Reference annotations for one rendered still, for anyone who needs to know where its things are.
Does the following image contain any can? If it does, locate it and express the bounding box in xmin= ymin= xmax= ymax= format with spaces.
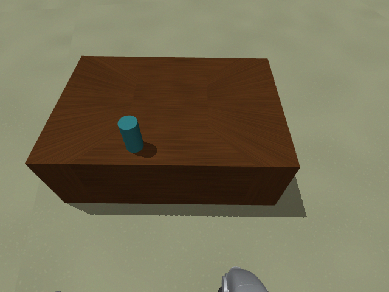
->
xmin=118 ymin=116 xmax=144 ymax=153

